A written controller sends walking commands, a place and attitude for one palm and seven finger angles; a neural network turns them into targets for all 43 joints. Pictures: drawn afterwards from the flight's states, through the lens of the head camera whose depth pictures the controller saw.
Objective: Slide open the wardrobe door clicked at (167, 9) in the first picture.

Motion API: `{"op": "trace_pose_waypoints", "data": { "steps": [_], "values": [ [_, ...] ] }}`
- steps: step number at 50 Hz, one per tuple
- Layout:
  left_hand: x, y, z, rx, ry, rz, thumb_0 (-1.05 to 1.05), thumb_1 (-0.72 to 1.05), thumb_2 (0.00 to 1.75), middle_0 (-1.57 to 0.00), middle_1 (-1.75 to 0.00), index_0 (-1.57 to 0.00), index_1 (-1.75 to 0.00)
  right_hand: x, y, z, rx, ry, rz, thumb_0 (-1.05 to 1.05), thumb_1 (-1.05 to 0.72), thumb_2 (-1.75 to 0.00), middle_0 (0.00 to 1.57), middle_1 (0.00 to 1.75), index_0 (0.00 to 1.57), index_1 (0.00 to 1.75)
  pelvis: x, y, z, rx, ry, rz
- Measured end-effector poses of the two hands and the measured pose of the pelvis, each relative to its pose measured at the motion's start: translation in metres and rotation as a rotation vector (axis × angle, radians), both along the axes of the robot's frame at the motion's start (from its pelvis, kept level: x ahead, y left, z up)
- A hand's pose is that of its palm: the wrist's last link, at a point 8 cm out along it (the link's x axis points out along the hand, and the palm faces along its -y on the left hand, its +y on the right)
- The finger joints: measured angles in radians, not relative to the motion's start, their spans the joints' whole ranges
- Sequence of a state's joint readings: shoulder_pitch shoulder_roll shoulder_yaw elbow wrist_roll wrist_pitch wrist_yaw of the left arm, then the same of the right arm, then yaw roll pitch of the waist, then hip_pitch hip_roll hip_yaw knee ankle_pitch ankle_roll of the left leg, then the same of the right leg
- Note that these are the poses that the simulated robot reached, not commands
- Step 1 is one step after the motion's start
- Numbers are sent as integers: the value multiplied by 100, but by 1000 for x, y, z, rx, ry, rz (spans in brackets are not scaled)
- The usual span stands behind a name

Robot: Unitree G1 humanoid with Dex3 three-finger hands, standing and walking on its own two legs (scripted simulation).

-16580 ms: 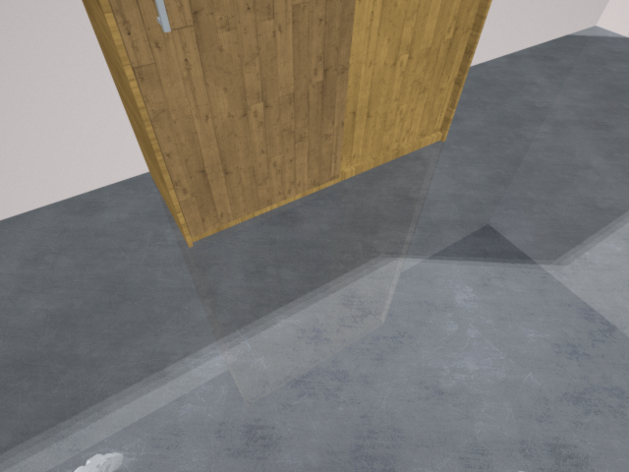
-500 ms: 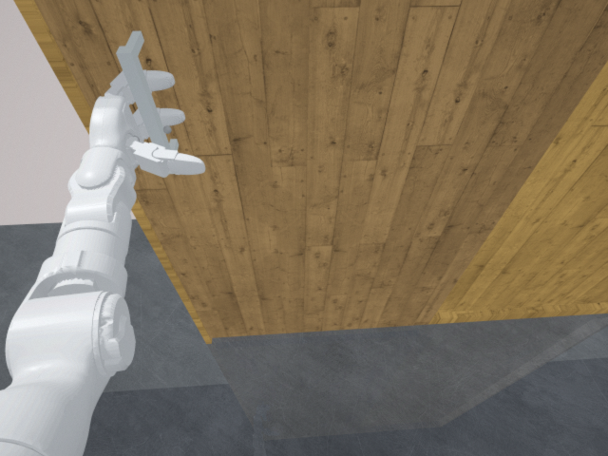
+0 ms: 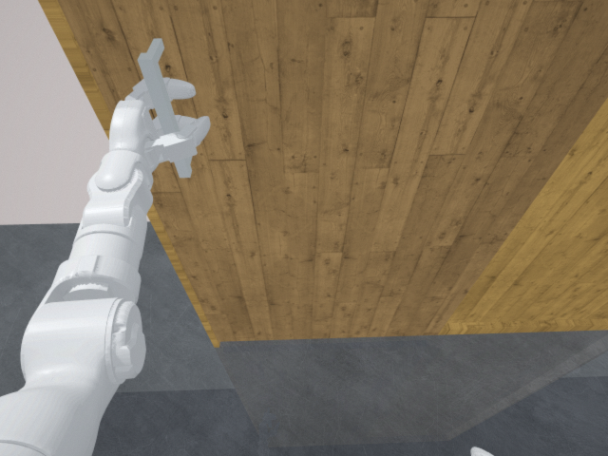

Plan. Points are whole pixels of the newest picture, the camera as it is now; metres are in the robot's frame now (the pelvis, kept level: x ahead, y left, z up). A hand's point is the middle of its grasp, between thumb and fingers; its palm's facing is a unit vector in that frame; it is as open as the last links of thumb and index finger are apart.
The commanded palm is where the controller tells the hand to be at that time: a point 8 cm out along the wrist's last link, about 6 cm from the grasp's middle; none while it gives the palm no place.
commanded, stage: grip the handle and tug to test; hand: left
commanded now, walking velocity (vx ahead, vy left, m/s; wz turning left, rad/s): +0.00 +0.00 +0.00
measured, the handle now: (171, 114) +0.52 +0.18 +0.18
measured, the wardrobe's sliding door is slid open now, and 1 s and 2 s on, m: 0.00 0.00 0.02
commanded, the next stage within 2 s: tug the door sideways, standing still in 0.84 s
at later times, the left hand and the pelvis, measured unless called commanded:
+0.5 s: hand (187, 132) +0.48 +0.15 +0.18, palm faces +0.01 -1.00 +0.01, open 4.9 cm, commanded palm +0.44 +0.21 +0.18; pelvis +0.00 +0.00 +0.00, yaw -1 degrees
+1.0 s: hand (181, 139) +0.47 +0.15 +0.18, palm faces +0.01 -1.00 +0.01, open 5.3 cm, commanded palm +0.44 +0.20 +0.18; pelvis +0.02 +0.00 +0.01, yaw -2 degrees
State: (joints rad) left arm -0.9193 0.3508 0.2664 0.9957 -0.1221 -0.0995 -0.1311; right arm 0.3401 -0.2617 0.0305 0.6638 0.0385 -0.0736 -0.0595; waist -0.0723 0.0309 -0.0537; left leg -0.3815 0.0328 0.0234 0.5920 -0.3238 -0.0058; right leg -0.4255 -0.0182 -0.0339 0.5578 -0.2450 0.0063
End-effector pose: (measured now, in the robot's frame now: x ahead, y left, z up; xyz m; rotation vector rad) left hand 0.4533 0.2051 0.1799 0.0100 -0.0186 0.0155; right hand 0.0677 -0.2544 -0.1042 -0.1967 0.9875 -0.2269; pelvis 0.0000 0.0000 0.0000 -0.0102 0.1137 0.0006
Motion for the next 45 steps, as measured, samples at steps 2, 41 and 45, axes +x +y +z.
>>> {"op": "trace_pose_waypoints", "data": {
  "steps": [2,41,45],
  "values": [
    [0,0,0,-9,1,2,0,54,75,-42,-135,-41,-135,-1,0,-1,0,8,2,1,-90,-89,20,30,20,30,0,0,0,0,1,1],
    [-3,2,-3,-25,-6,-4,1,81,81,-40,-140,-41,-140,9,-4,7,4,-16,-57,1,-90,-89,20,30,20,30,15,1,4,-2,-12,-36],
    [-8,3,-3,-22,-7,0,1,80,80,-39,-140,-39,-140,26,-1,9,9,-44,-47,1,-90,-89,20,30,20,30,20,2,5,-2,-20,-35]
  ]
}}
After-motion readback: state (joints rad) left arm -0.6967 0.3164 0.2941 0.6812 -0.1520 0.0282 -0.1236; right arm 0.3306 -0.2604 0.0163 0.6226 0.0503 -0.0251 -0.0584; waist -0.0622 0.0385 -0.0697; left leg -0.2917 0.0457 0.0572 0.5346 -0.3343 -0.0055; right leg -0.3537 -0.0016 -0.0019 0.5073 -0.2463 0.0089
